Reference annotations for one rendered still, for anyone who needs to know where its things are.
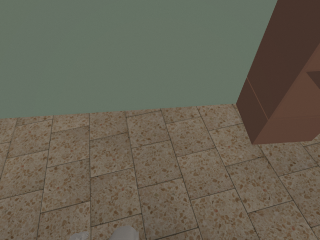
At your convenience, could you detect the left robot thigh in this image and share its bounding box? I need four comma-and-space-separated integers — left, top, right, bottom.
109, 226, 139, 240

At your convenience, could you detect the cupboard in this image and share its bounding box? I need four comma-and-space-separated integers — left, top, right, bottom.
236, 0, 320, 145

